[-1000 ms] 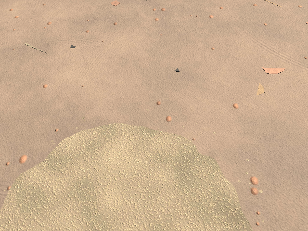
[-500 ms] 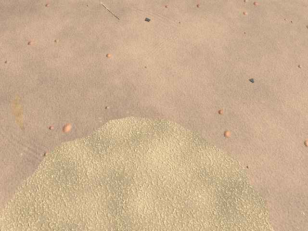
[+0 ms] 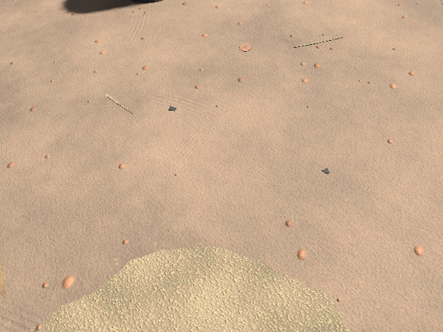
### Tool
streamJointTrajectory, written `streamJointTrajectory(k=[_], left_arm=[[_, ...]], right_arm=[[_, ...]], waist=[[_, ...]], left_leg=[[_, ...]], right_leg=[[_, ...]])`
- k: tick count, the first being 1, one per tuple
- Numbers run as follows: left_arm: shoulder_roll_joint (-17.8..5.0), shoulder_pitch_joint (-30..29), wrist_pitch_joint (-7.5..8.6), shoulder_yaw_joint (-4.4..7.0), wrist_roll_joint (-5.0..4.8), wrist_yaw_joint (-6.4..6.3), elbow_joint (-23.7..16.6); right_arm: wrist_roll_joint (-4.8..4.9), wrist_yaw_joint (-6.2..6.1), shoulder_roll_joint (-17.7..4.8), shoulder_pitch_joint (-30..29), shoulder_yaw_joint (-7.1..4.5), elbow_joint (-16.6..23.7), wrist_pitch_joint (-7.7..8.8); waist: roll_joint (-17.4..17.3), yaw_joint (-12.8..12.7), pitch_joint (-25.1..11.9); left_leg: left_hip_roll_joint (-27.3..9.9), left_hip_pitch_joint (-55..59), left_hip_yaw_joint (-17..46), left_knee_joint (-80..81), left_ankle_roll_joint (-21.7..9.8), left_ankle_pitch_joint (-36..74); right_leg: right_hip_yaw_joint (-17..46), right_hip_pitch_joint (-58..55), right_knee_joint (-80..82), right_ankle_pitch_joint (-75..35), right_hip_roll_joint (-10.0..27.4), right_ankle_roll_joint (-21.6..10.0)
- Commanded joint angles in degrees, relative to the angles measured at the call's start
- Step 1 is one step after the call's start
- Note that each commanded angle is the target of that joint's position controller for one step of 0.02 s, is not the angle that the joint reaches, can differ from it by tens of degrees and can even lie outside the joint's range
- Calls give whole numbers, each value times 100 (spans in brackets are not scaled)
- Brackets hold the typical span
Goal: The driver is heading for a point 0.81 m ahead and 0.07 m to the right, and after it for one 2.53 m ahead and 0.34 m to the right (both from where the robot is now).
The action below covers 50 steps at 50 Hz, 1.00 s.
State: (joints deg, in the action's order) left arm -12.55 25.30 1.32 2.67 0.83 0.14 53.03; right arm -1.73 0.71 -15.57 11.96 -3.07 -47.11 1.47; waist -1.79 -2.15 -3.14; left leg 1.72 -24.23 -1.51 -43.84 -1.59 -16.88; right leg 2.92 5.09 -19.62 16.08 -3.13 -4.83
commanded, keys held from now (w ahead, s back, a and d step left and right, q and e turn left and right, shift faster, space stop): w+e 0.46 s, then w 0.24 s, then w+q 0.30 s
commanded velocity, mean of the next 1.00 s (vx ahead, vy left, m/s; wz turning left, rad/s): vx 0.48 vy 0.00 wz -0.29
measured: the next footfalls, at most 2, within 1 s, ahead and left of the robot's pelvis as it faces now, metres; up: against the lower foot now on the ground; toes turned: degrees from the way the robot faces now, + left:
left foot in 0.32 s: +0.33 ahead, +0.08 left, +0.00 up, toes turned -11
right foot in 0.80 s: +0.50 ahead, -0.22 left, +0.00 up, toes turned -24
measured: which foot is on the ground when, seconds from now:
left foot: up 0.00-0.30, down 0.32-0.80, up 0.82-1.00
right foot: down 0.00-0.32, up 0.34-0.78, down 0.80-1.00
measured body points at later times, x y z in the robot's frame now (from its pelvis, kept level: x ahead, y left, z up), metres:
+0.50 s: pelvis +0.25 +0.01 -0.01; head +0.28 +0.01 +0.44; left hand +0.39 +0.26 -0.14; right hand +0.28 -0.28 -0.12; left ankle +0.29 +0.09 -0.75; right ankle +0.16 -0.09 -0.66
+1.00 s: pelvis +0.49 -0.13 +0.00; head +0.51 -0.15 +0.45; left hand +0.64 +0.10 -0.12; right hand +0.45 -0.39 -0.15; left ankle +0.51 +0.02 -0.66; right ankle +0.47 -0.20 -0.75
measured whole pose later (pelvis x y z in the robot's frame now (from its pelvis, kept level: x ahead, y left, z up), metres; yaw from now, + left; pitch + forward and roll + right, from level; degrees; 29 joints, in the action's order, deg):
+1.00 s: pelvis +0.49 -0.13 +0.00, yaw -15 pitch +1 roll +0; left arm -12.9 15.0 4.8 2.0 1.5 0.2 49.5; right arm -1.2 1.5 -14.7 18.0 -3.1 -51.1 1.2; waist -2.0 0.5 2.0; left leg -3.7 -29.1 0.0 -63.0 -3.2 -16.1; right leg -8.8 9.7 -20.1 11.3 -0.8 -3.8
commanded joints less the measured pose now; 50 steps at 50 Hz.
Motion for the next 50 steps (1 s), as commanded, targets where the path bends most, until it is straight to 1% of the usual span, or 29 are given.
streamJointTrajectory(k=[1, 4, 9, 11, 13, 14, 15, 16, 17, 18, 19, 20, 22, 25, 27, 30, 32, 36, 37, 38, 39, 40, 41, 42, 43, 44, 46, 48, 50], left_arm=[[-906, 9, 182, 230, -63, -26, -236], [-861, 436, 229, 250, -83, -18, -88], [-933, 762, 177, 290, -32, -62, -33], [-1041, 714, 171, 318, -12, -96, -57], [-1159, 312, 190, 345, -14, -116, -171], [-1240, 140, 215, 363, -18, -100, -228], [-1255, -12, 248, 367, -52, -59, -269], [-1016, -32, 290, 311, -103, -4, -427], [-319, 509, 277, 172, -287, -21, -638], [-891, 391, 216, 243, -62, -42, -584], [-955, 23, 174, 278, 18, -5, -574], [-835, -254, 158, 244, 32, 53, -584], [-723, -372, 47, 240, 121, 157, -614], [-555, -689, -70, 185, 139, 258, -783], [-489, -1076, -70, 137, 151, 311, -934], [-392, -1692, -15, 29, 141, 379, -1128], [-353, -2163, 22, -45, 130, 420, -1270], [-516, -2595, 59, -60, 165, 365, -1429], [-557, -2535, 83, -48, 187, 327, -1422], [-603, -2179, 125, -20, 214, 282, -1313], [-720, -1338, 198, 47, 267, 221, -1019], [-1114, -321, 256, 176, 382, 129, -761], [-1772, 79, 251, 324, 419, 30, -762], [-1681, 9, 191, 342, 167, -12, -772], [-1303, -478, 195, 229, 115, -18, -769], [-919, -810, 242, 131, 97, 4, -760], [-566, -1100, 325, 35, 65, -10, -712], [-565, -1004, 435, 42, 56, -17, -632], [-661, -905, 511, 86, 16, -32, -537]], right_arm=[[-105, 111, -545, -686, -93, 517, 179], [-82, 123, -363, -1050, -20, 694, 125], [9, 158, -286, -1986, 107, 1087, 131], [43, 154, -351, -2088, 120, 1199, 159], [65, 84, -514, -1497, 77, 1084, 196], [72, 11, -675, -866, 10, 883, 218], [65, -74, -866, 10, -71, 638, 270], [-59, -185, -1226, 896, -169, 565, 329], [-219, -211, -1712, 1128, -275, 597, 294], [-102, -191, -1389, 788, -239, 603, 213], [-52, -182, -919, 343, -134, 653, 201], [-40, -160, -604, 120, -59, 633, 222], [-27, -164, -444, 165, -1, 489, 287], [57, -83, -420, 465, -3, 279, 476], [50, -54, -455, 585, -18, 168, 530], [48, -7, -435, 637, -8, 37, 525], [83, 3, -537, 761, -28, -52, 511], [106, -3, -763, 1257, -74, -351, 404], [101, -9, -813, 1318, -79, -416, 360], [104, -19, -865, 1341, -84, -470, 322], [125, -25, -825, 1366, -61, -516, 287], [150, -16, -619, 1333, 17, -375, 296], [280, 38, 139, 1719, 191, -72, 305], [180, -65, -560, 1475, -18, -179, 235], [190, -61, -598, 1148, -66, -110, 230], [203, -40, -435, 1056, -32, -139, 243], [65, 8, -300, 1192, -49, -298, 101], [29, 87, -151, 1165, -62, -305, -29], [16, 149, -77, 810, -76, -174, -92]], waist=[[737, 78, 925], [701, -58, 709], [865, -375, 841], [935, -356, 833], [951, 12, 638], [913, 272, 333], [680, 687, -155], [235, 1009, -909], [-1283, 719, -1748], [-942, 543, -1385], [-356, 406, -433], [-42, 364, 72], [-394, 210, 400], [-389, 157, 450], [-343, 165, 526], [-317, 201, 657], [-328, 298, 685], [-262, 401, 750], [-272, 350, 702], [-273, 168, 512], [-90, -208, 71], [300, -596, -630], [1682, -476, -1436], [1036, -568, -1421], [758, -305, -609], [658, -125, -113], [761, 181, 274], [653, 289, 324], [585, 334, 486]], left_leg=[[-265, -2031, 156, -590, 228, 480], [-241, -2058, 10, -634, 352, 760], [-90, -1674, -124, 348, 374, 996], [-37, -1279, -97, 778, 260, 1022], [85, -160, -61, 1208, 75, 948], [229, 719, -93, 1330, -39, 801], [115, 1895, -13, 1610, -189, 984], [-946, 3272, 1044, 1798, -411, -100], [-2697, 4588, 3731, 2356, -939, -1048], [-2711, 3878, 4622, 2809, -1070, -1531], [-2496, 2977, 3688, 2904, -987, -1551], [-2171, 2326, 2790, 3026, -904, -854], [-1765, 1659, 1678, 3250, -750, 213], [-1726, 1544, 1044, 3463, -859, 1233], [-1720, 1630, 732, 3628, -936, 1420], [-1438, 1522, 49, 3697, -828, 1761], [-1352, 1373, -239, 3694, -748, 1999], [-1637, 2043, -93, 3398, -719, 2670], [-1653, 2223, -64, 3100, -707, 3268], [-1593, 2311, -106, 2529, -658, 4067], [-1349, 2086, -287, 1487, -550, 4320], [-1079, 1137, -403, 49, -427, 3026], [-168, -913, -609, -2033, -155, -876], [-123, -1245, 254, -2769, -242, -1255], [-406, -1381, 470, -2773, -313, -793], [-590, -1272, 423, -2464, -311, -427], [-740, -835, 390, -2122, -229, -121], [-707, -750, 342, -2124, -174, 81], [-769, -1109, 313, -2006, -123, 451]], right_leg=[[1916, -778, 1330, -34, 1376, -755], [1580, -856, 984, -1678, 1188, -736], [1541, -652, 664, -2687, 1016, -720], [1684, -642, 520, -3080, 1107, -657], [1684, -355, 171, -3820, 1115, -426], [1627, -217, -389, -4554, 1022, -290], [1378, 60, -1448, -4652, 742, -140], [1199, 862, -2916, -3202, 382, -54], [564, 2485, -4670, 1048, -475, 81], [507, 2964, -5318, 1283, -121, -19], [411, 3058, -5340, 766, 196, -43], [303, 2965, -5099, 398, 406, -18], [189, 2715, -4803, 270, 609, 61], [148, 2832, -4501, 59, 660, 109], [174, 3151, -4108, -293, 667, 168], [-72, 2997, -2904, -1021, 631, 249], [-418, 2521, -2134, -1334, 566, 244], [-680, 2249, -1468, -984, 508, 58], [-746, 2058, -1317, -710, 408, -7], [-803, 1538, -1075, -552, 244, -79], [-820, 438, -701, -696, 113, -193], [43, -1050, -605, -272, 933, -413], [2686, -2709, -133, 49, 2871, -994], [3152, -2169, 208, -148, 2924, -1058], [2171, -1514, 262, -400, 2599, -882], [1509, -854, 488, -805, 2322, -696], [640, -87, 810, -1174, 1911, -376], [260, 102, 983, -1587, 1869, -388], [-108, 81, 1157, -1751, 1859, -410]])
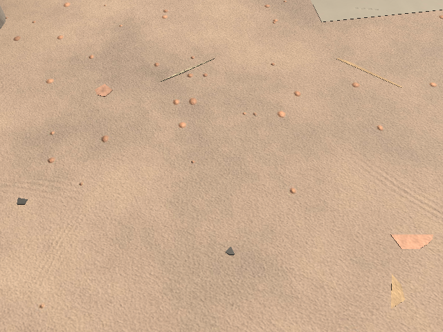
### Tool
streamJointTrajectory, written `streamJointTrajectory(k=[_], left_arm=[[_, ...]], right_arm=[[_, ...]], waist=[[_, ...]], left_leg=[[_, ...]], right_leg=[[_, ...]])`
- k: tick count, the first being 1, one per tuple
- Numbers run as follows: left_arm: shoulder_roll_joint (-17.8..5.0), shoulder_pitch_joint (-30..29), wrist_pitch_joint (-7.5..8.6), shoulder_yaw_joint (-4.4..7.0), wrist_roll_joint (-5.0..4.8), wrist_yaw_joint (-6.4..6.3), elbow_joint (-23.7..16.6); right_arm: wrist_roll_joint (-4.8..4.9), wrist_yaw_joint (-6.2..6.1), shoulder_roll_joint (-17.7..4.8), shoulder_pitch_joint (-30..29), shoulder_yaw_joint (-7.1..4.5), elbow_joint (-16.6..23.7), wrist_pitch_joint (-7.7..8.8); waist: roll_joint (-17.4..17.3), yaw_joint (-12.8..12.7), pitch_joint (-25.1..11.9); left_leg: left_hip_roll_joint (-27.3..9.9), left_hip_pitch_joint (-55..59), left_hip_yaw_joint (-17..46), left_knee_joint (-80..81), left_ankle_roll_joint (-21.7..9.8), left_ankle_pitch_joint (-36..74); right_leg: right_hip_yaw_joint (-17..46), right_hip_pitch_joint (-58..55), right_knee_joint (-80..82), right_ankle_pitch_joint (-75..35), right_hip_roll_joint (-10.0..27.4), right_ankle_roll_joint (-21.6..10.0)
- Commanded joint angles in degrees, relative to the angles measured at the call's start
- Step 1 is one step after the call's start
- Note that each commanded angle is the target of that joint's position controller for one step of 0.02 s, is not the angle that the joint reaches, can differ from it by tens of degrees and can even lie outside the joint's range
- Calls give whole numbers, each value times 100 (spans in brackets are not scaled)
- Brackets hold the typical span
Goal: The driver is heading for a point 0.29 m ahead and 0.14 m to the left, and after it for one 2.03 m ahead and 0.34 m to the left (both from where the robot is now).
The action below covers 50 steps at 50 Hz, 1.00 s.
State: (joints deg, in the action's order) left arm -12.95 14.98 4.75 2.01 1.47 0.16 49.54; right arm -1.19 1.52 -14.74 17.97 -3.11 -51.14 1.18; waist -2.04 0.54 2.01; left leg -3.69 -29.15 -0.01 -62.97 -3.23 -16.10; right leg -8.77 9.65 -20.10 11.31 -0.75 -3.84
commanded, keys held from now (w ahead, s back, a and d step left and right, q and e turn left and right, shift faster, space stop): w+q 0.62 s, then w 0.14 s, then w+e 0.24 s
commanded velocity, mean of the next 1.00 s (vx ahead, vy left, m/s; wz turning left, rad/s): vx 0.50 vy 0.00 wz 0.37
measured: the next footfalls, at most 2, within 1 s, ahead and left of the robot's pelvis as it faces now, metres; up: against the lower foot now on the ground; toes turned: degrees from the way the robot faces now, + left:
left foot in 0.32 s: +0.31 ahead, +0.13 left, +0.00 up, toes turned +16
right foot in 0.86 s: +0.67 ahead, +0.10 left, +0.00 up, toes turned +25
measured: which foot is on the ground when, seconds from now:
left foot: up 0.00-0.30, down 0.32-0.88, up 0.90-1.00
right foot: down 0.00-0.34, up 0.36-0.84, down 0.86-1.00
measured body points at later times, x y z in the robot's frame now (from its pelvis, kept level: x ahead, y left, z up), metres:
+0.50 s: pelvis +0.26 +0.08 -0.01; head +0.29 +0.10 +0.44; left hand +0.30 +0.36 -0.13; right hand +0.42 -0.17 -0.13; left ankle +0.28 +0.12 -0.75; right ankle +0.28 -0.09 -0.66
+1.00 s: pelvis +0.56 +0.12 -0.01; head +0.59 +0.12 +0.44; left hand +0.54 +0.41 -0.13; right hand +0.73 -0.10 -0.14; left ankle +0.43 +0.19 -0.66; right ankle +0.63 +0.08 -0.75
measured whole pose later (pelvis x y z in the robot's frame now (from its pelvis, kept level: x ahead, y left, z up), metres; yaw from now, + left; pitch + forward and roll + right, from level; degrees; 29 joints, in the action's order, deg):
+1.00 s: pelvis +0.56 +0.12 -0.01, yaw +23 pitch +0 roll +0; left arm -15.2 14.1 2.9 2.8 0.7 1.2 47.4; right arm -2.5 0.7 -15.9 17.0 -2.5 -47.9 3.5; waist -1.8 0.7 2.8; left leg 1.9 -20.5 1.3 -64.8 -3.4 -18.7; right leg -1.1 17.1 -26.5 9.4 -4.7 -5.0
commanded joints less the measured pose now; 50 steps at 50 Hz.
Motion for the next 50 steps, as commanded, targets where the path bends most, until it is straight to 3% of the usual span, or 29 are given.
streamJointTrajectory(k=[1, 5, 10, 13, 15, 16, 17, 18, 19, 20, 21, 22, 24, 27, 32, 37, 40, 41, 42, 43, 44, 45, 46, 47, 48, 50], left_arm=[[-625, 199, 183, 161, -48, -42, -142], [-567, 386, 178, 150, -27, -54, 12], [-819, 779, 120, 209, -23, -118, 226], [-1020, 787, 19, 250, -1, -167, 284], [-1209, 733, -106, 301, 11, -176, 270], [-1212, 661, -142, 295, 4, -157, 198], [-726, 792, -114, 180, -88, -99, -132], [-719, 510, -47, 201, -67, -20, -469], [-865, -146, 5, 208, -34, 6, -611], [-757, -170, 77, 153, -90, 18, -622], [-729, -47, 89, 156, -65, 1, -528], [-727, 33, 7, 159, 48, -4, -521], [-669, 194, -197, 149, 151, 32, -490], [-575, -215, -322, 122, 134, 74, -673], [-581, -1297, -305, 80, 91, 108, -1039], [-547, -1924, -189, 5, 44, 176, -1268], [-741, -1412, -134, 67, 25, 153, -1159], [-861, -945, -118, 127, 11, 109, -1006], [-950, -143, -83, 189, 8, 44, -739], [-1169, 741, -39, 263, 77, -25, -550], [-1854, 1278, -36, 428, 185, -47, -516], [-1628, 971, -145, 412, -27, 46, -404], [-1228, 337, -180, 333, -124, 92, -536], [-913, 46, -169, 259, -122, 125, -590], [-802, -3, -152, 215, -82, 121, -538], [-782, 136, -87, 194, -109, 98, -362]], right_arm=[[-47, 90, -144, 11, -74, 297, -78], [-49, 171, -63, -796, -22, 586, -71], [-95, 264, -93, -1636, 43, 951, -57], [-113, 221, -225, -1469, -15, 980, -63], [-112, 144, -425, -539, -137, 748, -15], [-164, 65, -656, 380, -263, 454, 37], [-206, -34, -1380, 844, -480, 396, 26], [-16, -32, -1725, 599, -542, 519, -22], [50, -64, -1599, 503, -515, 488, -67], [75, -110, -1283, 244, -437, 453, -54], [73, -132, -1001, -13, -360, 469, -23], [116, -153, -824, -214, -301, 480, 17], [138, -134, -727, -269, -252, 528, 133], [129, -113, -925, 22, -298, 475, 218], [121, -122, -919, 576, -296, 402, 203], [54, -190, -848, 988, -230, 266, 236], [17, -242, -1023, 721, -241, 280, 281], [-4, -244, -1083, 648, -248, 266, 298], [-22, -224, -1090, 589, -241, 241, 296], [-25, -210, -930, 608, -184, 301, 311], [150, -168, -416, 1227, -79, 456, 325], [6, -151, -641, 1278, -95, 408, 345], [-107, -148, -762, 775, -104, 463, 328], [-132, -111, -758, 259, -73, 565, 356], [-127, -82, -674, 62, -52, 646, 352], [-199, -43, -556, 125, 4, 673, 240]], waist=[[595, 49, 44], [582, -49, 290], [553, -256, 447], [683, -98, 208], [728, 319, -388], [426, 752, -899], [-587, 768, -1510], [-998, 520, -1890], [-204, 626, -1270], [57, 413, -610], [322, 130, -253], [290, -78, -132], [177, -224, -288], [96, -154, -170], [-124, 259, 28], [-190, 529, 83], [-296, 197, 52], [-316, -7, -140], [-136, -391, -538], [102, -756, -1104], [1384, -551, -1829], [1577, -346, -1719], [849, -150, -703], [352, -174, -305], [340, -75, -72], [563, 100, -88]], left_leg=[[-257, -814, 150, 3, 67, 581], [-233, -1010, -52, 1108, 120, 1390], [-43, -652, -604, 2377, -161, 1401], [390, -119, -928, 2622, -489, 634], [832, 963, -997, 2842, -782, 92], [860, 2275, -707, 3300, -989, 223], [-661, 3986, 1565, 3556, -1568, -525], [-1608, 4650, 4372, 4554, -2160, -58], [-1479, 4347, 3658, 4724, -1977, 291], [-1358, 3567, 2899, 4741, -1797, 816], [-1023, 2890, 2357, 4797, -1508, 1412], [-736, 2421, 1952, 4855, -1362, 1864], [-470, 2088, 1599, 4928, -1329, 2420], [-275, 1919, 1449, 5102, -1282, 2344], [-192, 2439, 1577, 5100, -1068, 2189], [-372, 3017, 1567, 4847, -920, 2997], [-561, 3144, 1472, 4557, -675, 3874], [-513, 3203, 1333, 4078, -585, 4713], [-287, 3188, 1049, 3086, -485, 5150], [-50, 2496, 825, 1728, -395, 4160], [846, 791, 308, -473, -80, 1317], [1098, -274, 457, -1082, -92, -1197], [613, -679, 541, -1247, -113, -726], [381, -639, 495, -935, -93, -320], [207, -528, 450, -566, -57, -173], [71, -140, 358, -70, 114, -73]], right_leg=[[893, -422, 1255, -1332, 1612, -519], [198, -484, 1283, -1576, 1441, -476], [-289, -1043, 1070, -2298, 1611, -376], [-565, -1567, 159, -4520, 1662, -257], [-651, -1544, -1474, -5371, 1644, -212], [-727, -842, -2911, -4438, 1510, -48], [-754, 1168, -4969, -1451, 976, 250], [349, 2742, -6313, 1994, -127, 473], [1036, 3355, -6328, 1492, 253, 409], [1013, 3315, -5885, 949, 510, 367], [1020, 2965, -5296, 732, 698, 355], [1051, 2615, -4968, 685, 778, 417], [1010, 2205, -4653, 646, 784, 546], [881, 2449, -4010, 201, 758, 697], [890, 2991, -2626, -805, 624, 751], [740, 2700, -1591, -1150, 380, 494], [691, 1806, -1096, -659, 187, 145], [607, 1235, -1017, -360, 2, 18], [493, 365, -686, -374, -165, -135], [1153, -876, -653, -65, 447, -384], [3886, -2366, -374, 460, 1999, -1177], [5593, -2346, 541, 665, 2250, -1469], [4813, -1542, 537, 1177, 2044, -1396], [4037, -884, 604, 778, 1756, -1271], [3513, -473, 699, 169, 1447, -1118], [2925, -83, 798, -829, 1065, -982]])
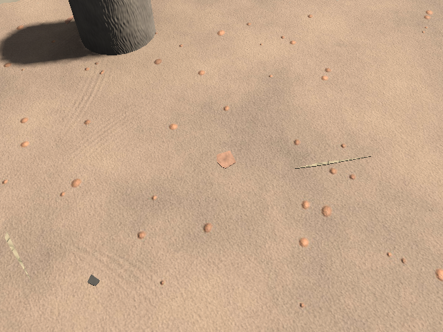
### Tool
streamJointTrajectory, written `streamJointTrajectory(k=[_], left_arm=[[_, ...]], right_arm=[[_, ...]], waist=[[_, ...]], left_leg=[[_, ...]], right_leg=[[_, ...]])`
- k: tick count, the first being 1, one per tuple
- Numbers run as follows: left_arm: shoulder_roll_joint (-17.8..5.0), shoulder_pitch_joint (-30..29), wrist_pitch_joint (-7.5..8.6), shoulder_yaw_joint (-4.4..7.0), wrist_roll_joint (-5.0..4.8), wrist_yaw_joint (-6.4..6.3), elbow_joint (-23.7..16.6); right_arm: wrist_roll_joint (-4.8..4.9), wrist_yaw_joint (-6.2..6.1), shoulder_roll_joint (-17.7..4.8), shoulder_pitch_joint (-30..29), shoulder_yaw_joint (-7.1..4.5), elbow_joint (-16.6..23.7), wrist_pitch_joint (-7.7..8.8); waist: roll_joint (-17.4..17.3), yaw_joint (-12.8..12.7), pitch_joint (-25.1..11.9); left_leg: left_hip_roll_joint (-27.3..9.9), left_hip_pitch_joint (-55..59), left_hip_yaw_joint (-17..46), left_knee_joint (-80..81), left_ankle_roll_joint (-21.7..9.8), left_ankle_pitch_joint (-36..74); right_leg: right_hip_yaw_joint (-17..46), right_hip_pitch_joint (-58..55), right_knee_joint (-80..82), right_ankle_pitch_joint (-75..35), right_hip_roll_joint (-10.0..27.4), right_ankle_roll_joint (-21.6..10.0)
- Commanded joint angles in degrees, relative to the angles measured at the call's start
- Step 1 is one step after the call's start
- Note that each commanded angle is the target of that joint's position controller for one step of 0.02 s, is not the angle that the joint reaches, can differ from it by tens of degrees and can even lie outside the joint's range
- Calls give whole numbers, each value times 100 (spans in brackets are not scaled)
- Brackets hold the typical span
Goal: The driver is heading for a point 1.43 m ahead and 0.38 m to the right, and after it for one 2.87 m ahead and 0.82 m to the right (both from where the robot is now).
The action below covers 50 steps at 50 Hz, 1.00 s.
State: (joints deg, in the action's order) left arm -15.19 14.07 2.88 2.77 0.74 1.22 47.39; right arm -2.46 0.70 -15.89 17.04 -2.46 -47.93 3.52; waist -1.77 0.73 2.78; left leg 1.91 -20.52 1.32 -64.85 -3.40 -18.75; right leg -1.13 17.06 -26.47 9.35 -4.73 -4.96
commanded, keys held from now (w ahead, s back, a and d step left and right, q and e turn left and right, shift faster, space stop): w+e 0.92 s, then w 0.04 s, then w+q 0.04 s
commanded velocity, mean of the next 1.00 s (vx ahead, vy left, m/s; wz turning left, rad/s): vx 0.50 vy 0.00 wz -0.50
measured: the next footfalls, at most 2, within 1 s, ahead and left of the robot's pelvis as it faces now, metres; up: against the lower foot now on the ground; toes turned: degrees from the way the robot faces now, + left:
left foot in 0.38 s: +0.38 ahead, +0.10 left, +0.00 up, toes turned -14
right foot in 0.90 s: +0.55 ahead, -0.21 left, +0.00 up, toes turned -35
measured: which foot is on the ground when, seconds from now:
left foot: up 0.00-0.36, down 0.38-0.90, up 0.92-1.00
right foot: down 0.00-0.38, up 0.40-0.88, down 0.90-1.00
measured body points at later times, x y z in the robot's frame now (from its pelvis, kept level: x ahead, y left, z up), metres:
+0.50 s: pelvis +0.27 +0.02 +0.00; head +0.30 +0.03 +0.45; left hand +0.38 +0.29 -0.13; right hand +0.36 -0.27 -0.09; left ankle +0.34 +0.10 -0.74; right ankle +0.14 -0.06 -0.66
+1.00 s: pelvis +0.49 -0.12 -0.01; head +0.52 -0.14 +0.44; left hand +0.78 +0.00 -0.11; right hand +0.37 -0.35 -0.15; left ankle +0.44 +0.07 -0.64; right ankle +0.51 -0.19 -0.74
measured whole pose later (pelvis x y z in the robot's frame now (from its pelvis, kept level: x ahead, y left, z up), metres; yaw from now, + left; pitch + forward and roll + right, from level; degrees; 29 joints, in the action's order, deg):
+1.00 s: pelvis +0.49 -0.12 -0.01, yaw -34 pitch +1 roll +0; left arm -15.6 7.4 0.7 2.9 1.5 1.2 41.8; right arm -0.9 0.2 -14.5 19.2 -1.9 -47.6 3.0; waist -0.5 2.7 3.8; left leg -4.5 -18.0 -3.5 -69.2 0.3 -22.7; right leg -3.9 22.1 -32.9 11.9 -5.3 -6.6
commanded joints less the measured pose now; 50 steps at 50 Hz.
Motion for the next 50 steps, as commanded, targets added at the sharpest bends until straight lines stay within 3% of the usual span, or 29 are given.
streamJointTrajectory(k=[1, 4, 8, 13, 15, 17, 18, 19, 20, 21, 22, 23, 25, 28, 33, 36, 39, 41, 43, 44, 45, 46, 47, 48, 49, 50], left_arm=[[-623, 355, 134, 144, -56, -10, -88], [-792, 609, 133, 212, -89, -41, 6], [-806, 1008, 92, 257, -99, -54, 102], [-874, 1393, 41, 304, -17, -108, 143], [-946, 1252, 23, 334, 16, -150, 67], [-1051, 932, 27, 368, 15, -154, -44], [-989, 862, 64, 351, -34, -113, -70], [-617, 824, 122, 246, -106, -74, -265], [-204, 1456, 97, 161, -239, -87, -429], [-690, 1392, -12, 213, -30, -141, -257], [-755, 981, -48, 243, 43, -88, -240], [-629, 736, -61, 226, 49, -26, -287], [-543, 641, -180, 221, 139, 81, -306], [-441, 340, -287, 191, 133, 178, -471], [-329, -602, -296, 100, 126, 292, -830], [-215, -1194, -258, 3, 116, 365, -1032], [-252, -1586, -253, -25, 145, 395, -1209], [-312, -1596, -256, -7, 179, 360, -1259], [-444, -1035, -235, 68, 215, 280, -1132], [-562, -244, -182, 151, 246, 220, -898], [-925, 773, -155, 309, 297, 118, -589], [-1654, 699, -181, 479, 218, 29, -668], [-1603, 1017, -246, 484, 46, -26, -791], [-1396, 750, -258, 431, 24, -90, -628], [-982, 471, -220, 314, 4, -117, -565], [-724, 218, -155, 222, 14, -124, -547]], right_arm=[[-73, 50, -403, 221, -39, 370, -31], [-47, 54, -347, -314, 15, 568, -90], [2, 69, -257, -1331, 94, 898, -90], [89, 61, -275, -2050, 140, 1175, -15], [105, 41, -379, -1916, 116, 1192, 36], [114, -24, -555, -1158, 39, 978, 102], [62, -97, -754, -496, -42, 803, 178], [-70, -206, -1213, 425, -156, 759, 217], [-110, -234, -1666, 447, -271, 769, 107], [-28, -212, -1240, 198, -246, 762, 23], [22, -184, -719, -129, -119, 839, 24], [28, -157, -496, -334, -57, 813, 45], [59, -160, -386, -283, -22, 692, 119], [146, -112, -463, -38, -71, 532, 257], [140, -89, -505, 231, -117, 321, 253], [142, -90, -583, 348, -144, 221, 239], [140, -128, -723, 609, -188, 72, 185], [128, -161, -826, 714, -205, -18, 111], [119, -199, -1020, 773, -241, -82, 15], [146, -208, -1063, 739, -241, -65, -37], [122, -200, -982, 699, -209, 72, -45], [135, -63, -233, 939, -43, 525, -10], [90, -56, -721, 283, -141, 660, 29], [168, -35, -682, -121, -127, 765, 72], [207, -37, -546, 30, -58, 650, 125], [165, -32, -490, 163, -48, 511, 85]], waist=[[579, 91, -239], [535, 15, -136], [540, -303, -8], [584, -567, -107], [645, -424, -152], [632, -33, -386], [318, 295, -756], [-359, 651, -1596], [-1551, 299, -2030], [-821, 172, -1474], [-169, 150, -760], [-72, 67, -404], [-483, -57, -207], [-429, -109, -257], [-318, 3, -30], [-325, 130, 107], [-302, 229, 210], [-338, 183, 138], [-446, -95, -286], [-328, -455, -748], [105, -888, -1363], [1606, -461, -1910], [830, -871, -2236], [493, -723, -1343], [280, -433, -805], [151, -172, -528]], left_leg=[[-480, -959, 145, 244, 213, 194], [-558, -1267, -10, 878, 455, 485], [-525, -1429, -95, 2095, 638, 1395], [-285, -1263, -80, 2900, 599, 1562], [-213, -809, 12, 3247, 492, 1282], [-22, 410, -35, 3708, 324, 951], [-229, 1461, 139, 4035, 152, 1018], [-1542, 2744, 1399, 4243, -172, -120], [-2821, 3790, 3776, 4861, -779, -711], [-2745, 3201, 4091, 4943, -888, -1458], [-2411, 2469, 3197, 5049, -751, -1240], [-2104, 1954, 2360, 5185, -632, -354], [-1693, 1505, 1293, 5340, -430, 811], [-1676, 1539, 653, 5454, -497, 1909], [-1580, 1683, -263, 5625, -521, 2483], [-1509, 1647, -744, 5614, -413, 2584], [-1662, 2046, -984, 5444, -328, 3001], [-1718, 2382, -1206, 4956, -247, 4223], [-1742, 2580, -1411, 3733, -195, 5942], [-1688, 2266, -1526, 2597, -124, 5832], [-1555, 1166, -1563, 988, 49, 4353], [-577, -1487, -1435, -1055, 407, -977], [-228, -2148, -232, -1744, 429, -1221], [-597, -2488, -29, -1573, 350, -478], [-803, -2133, -87, -988, 304, -78], [-943, -1688, -75, -537, 301, -5]], right_leg=[[2037, -799, 1442, -1064, 1399, -924], [1822, -677, 1641, -1092, 1275, -1028], [1748, -805, 1643, -1109, 1075, -826], [1986, -1327, 1078, -1923, 1147, -711], [2191, -1340, 801, -2074, 1221, -582], [2266, -1029, 202, -2399, 1099, -384], [2021, -704, -710, -2317, 757, -237], [1506, -57, -2239, -1103, 402, -80], [790, 1589, -3534, 2281, -405, 68], [708, 2160, -4170, 2100, 138, 19], [724, 2139, -4202, 1536, 361, 25], [661, 2004, -4022, 1176, 526, 85], [547, 1767, -3823, 950, 711, 199], [468, 1951, -3823, 593, 755, 290], [264, 2437, -2966, -321, 853, 411], [-55, 2046, -1909, -836, 832, 315], [-368, 1826, -1272, -545, 748, 101], [-583, 1522, -992, -41, 521, -105], [-765, 709, -807, 571, 82, -375], [-722, -310, -436, 471, -123, -550], [92, -1846, -186, 752, 336, -812], [3093, -3754, 55, 896, 2214, -1583], [4470, -3798, 821, 519, 2555, -1802], [3301, -3219, 871, -166, 2367, -1618], [2591, -2339, 947, -987, 2161, -1383], [2039, -1705, 1052, -1567, 1867, -1130]])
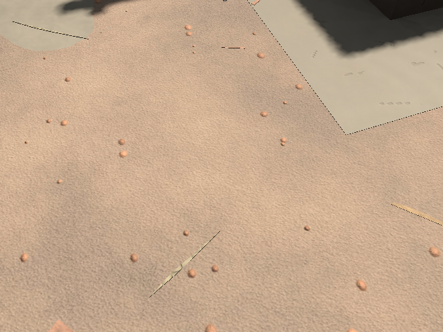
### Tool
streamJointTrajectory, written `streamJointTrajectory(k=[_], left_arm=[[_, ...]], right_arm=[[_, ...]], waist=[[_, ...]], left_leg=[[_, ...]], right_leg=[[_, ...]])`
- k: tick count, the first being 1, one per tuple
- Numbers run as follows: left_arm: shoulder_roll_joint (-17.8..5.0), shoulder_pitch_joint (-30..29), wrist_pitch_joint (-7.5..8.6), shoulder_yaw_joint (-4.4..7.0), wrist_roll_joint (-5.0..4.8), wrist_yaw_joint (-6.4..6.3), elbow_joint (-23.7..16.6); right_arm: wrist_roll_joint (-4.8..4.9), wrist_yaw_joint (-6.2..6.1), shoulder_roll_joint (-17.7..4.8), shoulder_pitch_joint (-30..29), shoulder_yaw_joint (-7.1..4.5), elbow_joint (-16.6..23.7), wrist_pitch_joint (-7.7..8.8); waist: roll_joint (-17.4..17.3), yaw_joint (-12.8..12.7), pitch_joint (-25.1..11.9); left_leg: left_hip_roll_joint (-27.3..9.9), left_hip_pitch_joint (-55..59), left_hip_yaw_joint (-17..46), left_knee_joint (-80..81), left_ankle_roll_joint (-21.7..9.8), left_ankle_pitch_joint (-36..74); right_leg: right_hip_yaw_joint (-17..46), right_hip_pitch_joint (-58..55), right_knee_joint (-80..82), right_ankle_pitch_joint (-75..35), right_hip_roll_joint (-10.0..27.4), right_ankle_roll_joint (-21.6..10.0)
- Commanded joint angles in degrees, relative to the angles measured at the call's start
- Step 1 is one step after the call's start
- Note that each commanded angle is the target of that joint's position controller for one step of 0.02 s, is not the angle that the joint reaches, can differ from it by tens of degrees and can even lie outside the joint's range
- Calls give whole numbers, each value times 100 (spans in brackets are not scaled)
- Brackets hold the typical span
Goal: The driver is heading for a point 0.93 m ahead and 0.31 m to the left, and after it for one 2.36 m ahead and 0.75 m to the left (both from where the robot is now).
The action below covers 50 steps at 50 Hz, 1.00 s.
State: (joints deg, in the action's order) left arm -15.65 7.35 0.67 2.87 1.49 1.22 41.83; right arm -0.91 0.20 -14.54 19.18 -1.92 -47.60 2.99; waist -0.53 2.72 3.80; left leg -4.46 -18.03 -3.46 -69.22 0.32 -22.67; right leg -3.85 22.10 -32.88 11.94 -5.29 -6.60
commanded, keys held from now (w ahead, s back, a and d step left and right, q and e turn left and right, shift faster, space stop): w+q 0.06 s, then q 0.80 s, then w+q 0.14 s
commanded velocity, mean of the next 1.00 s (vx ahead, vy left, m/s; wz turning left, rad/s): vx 0.17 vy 0.00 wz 0.38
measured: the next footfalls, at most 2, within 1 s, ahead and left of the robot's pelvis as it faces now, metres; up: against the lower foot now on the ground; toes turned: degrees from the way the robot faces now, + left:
left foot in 0.40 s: +0.31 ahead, +0.10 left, +0.00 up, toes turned +10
right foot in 0.90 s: +0.33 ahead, -0.09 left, +0.00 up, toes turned +30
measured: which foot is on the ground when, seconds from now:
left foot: up 0.00-0.38, down 0.40-0.92, up 0.94-1.00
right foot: down 0.00-0.40, up 0.42-0.88, down 0.90-1.00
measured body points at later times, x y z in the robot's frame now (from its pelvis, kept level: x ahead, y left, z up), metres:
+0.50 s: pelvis +0.20 +0.03 +0.00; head +0.24 +0.05 +0.45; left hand +0.25 +0.30 -0.13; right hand +0.35 -0.22 -0.12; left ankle +0.27 +0.10 -0.72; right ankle +0.11 -0.08 -0.63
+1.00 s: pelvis +0.25 -0.01 +0.02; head +0.27 -0.02 +0.47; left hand +0.21 +0.28 -0.08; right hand +0.48 -0.21 -0.11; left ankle +0.24 +0.10 -0.68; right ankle +0.29 -0.11 -0.72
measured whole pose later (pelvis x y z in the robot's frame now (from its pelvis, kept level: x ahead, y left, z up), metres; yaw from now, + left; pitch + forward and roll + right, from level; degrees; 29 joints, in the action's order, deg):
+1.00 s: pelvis +0.25 -0.01 +0.02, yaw +28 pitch +1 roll +1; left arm -15.8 14.5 -0.3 1.7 1.8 -2.8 43.9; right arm -1.8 1.0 -17.2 12.8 -5.4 -44.5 -2.9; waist -2.0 0.2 0.1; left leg 9.3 -27.4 8.1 -47.0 -1.4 -19.8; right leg 1.8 12.0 -24.7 13.6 -1.4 -2.2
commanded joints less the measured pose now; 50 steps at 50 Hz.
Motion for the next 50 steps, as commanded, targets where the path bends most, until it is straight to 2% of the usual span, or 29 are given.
streamJointTrajectory(k=[1, 3, 7, 10, 14, 16, 18, 19, 20, 21, 22, 23, 24, 25, 26, 27, 29, 31, 35, 38, 41, 43, 44, 45, 46, 47, 48, 49, 50], left_arm=[[-513, 703, 129, 139, -73, -122, 21], [-463, 798, 286, 99, -74, -72, 139], [-556, 1003, 402, 88, -47, -72, 398], [-456, 908, 398, 21, -61, -125, 462], [-482, 1134, 336, 6, -93, -268, 630], [-587, 1151, 274, 39, -89, -337, 682], [-713, 1034, 209, 94, -86, -394, 669], [-755, 924, 175, 113, -87, -402, 636], [-818, 802, 177, 133, -118, -397, 522], [-230, 1212, 181, 14, -76, -340, 268], [-259, 1418, 80, -12, -43, -305, 307], [-412, 1210, 31, -4, 2, -296, 329], [-489, 823, 21, 19, 0, -291, 263], [-522, 595, -6, 39, 23, -295, 201], [-498, 613, -88, 35, 56, -287, 162], [-423, 735, -177, 18, 70, -282, 198], [-310, 857, -261, -12, 26, -282, 196], [-315, 722, -296, -14, 1, -300, 136], [-408, 283, -339, 12, -19, -334, -34], [-415, 153, -288, 7, -57, -354, -110], [-435, 268, -198, -3, -123, -384, -139], [-446, 583, -129, -7, -168, -409, -102], [-445, 915, -82, -7, -148, -417, -30], [-575, 1176, -36, 30, -93, -447, 29], [-1103, 1193, -29, 137, -18, -497, -61], [-1617, 723, -40, 262, 122, -467, -193], [-1244, 540, -39, 201, 126, -444, -191], [-938, 392, -7, 116, 58, -420, -201], [-814, 283, 32, 83, 20, -391, -225]], right_arm=[[-75, 34, -586, 210, -86, 363, 29], [-111, 100, -539, 424, -101, 203, -146], [-29, 128, -389, 6, -115, 208, -212], [2, 127, -286, -371, -85, 274, -193], [-63, 150, -217, -862, -35, 423, -180], [-112, 155, -294, -721, -64, 430, -171], [-128, 128, -426, -241, -127, 329, -144], [-145, 103, -499, 226, -177, 213, -90], [-184, 60, -795, 740, -273, 142, -23], [-109, 6, -1496, 675, -447, 200, -24], [180, 1, -1514, 820, -493, 201, -100], [222, -19, -1260, 368, -469, 372, -184], [170, -46, -899, -76, -366, 458, -271], [121, -60, -679, -305, -295, 480, -332], [117, -79, -636, -392, -287, 495, -361], [76, -68, -680, -416, -297, 488, -372], [36, -32, -853, -390, -358, 485, -349], [12, -22, -967, -385, -407, 507, -367], [-16, -24, -1035, -389, -467, 576, -487], [-49, -10, -1059, -419, -504, 609, -534], [-70, 21, -1060, -514, -527, 640, -560], [-46, 44, -1046, -655, -534, 660, -582], [4, 45, -1036, -733, -539, 661, -598], [70, 25, -924, -836, -511, 712, -600], [120, -1, -523, -593, -425, 772, -583], [20, -21, -646, -852, -444, 875, -527], [-164, 3, -1070, -991, -530, 846, -486], [-154, 94, -1023, -778, -545, 731, -467], [-157, 159, -954, -542, -523, 623, -473]], waist=[[103, -155, -574], [181, -64, -590], [214, -100, -184], [441, -180, -145], [481, -425, -217], [542, -376, -296], [595, -191, -477], [475, 49, -680], [67, 386, -1014], [-1212, -81, -1428], [-1130, 8, -2290], [-411, -40, -1772], [-55, -105, -1020], [158, -224, -605], [40, -307, -524], [-73, -353, -608], [-191, -382, -780], [-329, -314, -821], [-588, -110, -734], [-651, -42, -659], [-729, -65, -696], [-783, -204, -713], [-687, -395, -830], [-411, -563, -749], [797, -437, -772], [1599, -463, -203], [718, -291, 39], [650, -124, -11], [692, -26, -70]], left_leg=[[-351, -1470, 414, 134, -45, 400], [-297, -1100, 354, 340, -45, 511], [-74, -1429, 410, 1015, -38, 1203], [128, -1284, 319, 1982, -90, 1877], [314, -1127, -58, 2963, -206, 2201], [497, -936, -175, 3194, -343, 1693], [747, -491, -254, 3510, -564, 1200], [813, 24, -172, 4015, -706, 1491], [328, 955, 491, 4479, -1007, 3458], [-1306, 2341, 2393, 3892, -1811, 7617], [-1780, 2768, 3473, 4251, -2629, 7499], [-1623, 2184, 3088, 4509, -2536, 6067], [-1287, 1428, 2745, 4807, -2288, 4921], [-965, 939, 2480, 5026, -2000, 4272], [-706, 625, 2242, 5146, -1818, 3909], [-538, 451, 2082, 5179, -1698, 3762], [-360, 386, 1982, 5170, -1568, 3581], [-278, 385, 2090, 5237, -1475, 2878], [-195, 366, 2597, 5471, -1332, 854], [-187, 377, 2917, 5446, -1274, 549], [-179, 411, 3205, 5305, -1213, 969], [-122, 320, 3380, 5187, -1078, 1316], [42, 65, 3349, 5132, -927, 540], [418, -578, 3125, 4946, -615, -675], [1064, -1371, 2209, 3533, -274, -1489], [1683, -2366, 1115, 2282, -179, -824], [1023, -2182, 1344, 1687, -167, -200], [1025, -1989, 1254, 1375, -139, 173], [976, -1966, 1162, 1024, -71, 424]], right_leg=[[1891, -1751, 1844, -2131, 1727, -835], [1487, -1417, 2077, -2478, 1607, -764], [589, -1392, 2138, -4263, 1508, -456], [11, -1488, 2070, -4487, 1343, -152], [-214, -2106, 1683, -4761, 1469, -69], [-216, -2395, 1171, -5285, 1597, -47], [-208, -2501, 264, -5789, 1653, -23], [-282, -2375, -590, -5361, 1559, 49], [-475, -1692, -2032, -3828, 1201, 270], [-559, 47, -3872, 1678, 126, 528], [492, 695, -4769, 2453, -115, 621], [775, 893, -4863, 2079, 287, 654], [740, 1050, -4514, 1769, 453, 685], [715, 1044, -4064, 1557, 586, 737], [697, 830, -3687, 1389, 643, 795], [620, 600, -3503, 1267, 576, 839], [572, 443, -3062, 1170, 515, 906], [582, 493, -2599, 1110, 518, 955], [689, 601, -1967, 955, 521, 985], [739, 479, -1527, 1014, 434, 936], [754, 84, -949, 1181, 273, 803], [737, -443, -196, 1167, 143, 654], [689, -1045, 541, 968, 102, 552], [918, -1757, 1480, 988, 375, 413], [2421, -2276, 2215, 2427, 1788, 109], [3931, -1675, 2871, 3183, 2738, -346], [3457, -1241, 2696, 2985, 2608, -381], [2953, -1156, 2613, 2609, 2260, -257], [2457, -1307, 2592, 2193, 1995, -135]])
Velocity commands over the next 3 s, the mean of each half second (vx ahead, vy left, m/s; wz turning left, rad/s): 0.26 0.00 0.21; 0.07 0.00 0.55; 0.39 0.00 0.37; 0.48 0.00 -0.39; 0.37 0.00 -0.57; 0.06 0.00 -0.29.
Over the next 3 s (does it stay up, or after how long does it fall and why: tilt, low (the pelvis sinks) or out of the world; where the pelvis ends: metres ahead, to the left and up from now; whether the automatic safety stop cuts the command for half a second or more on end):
stays up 0.84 0.38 0.02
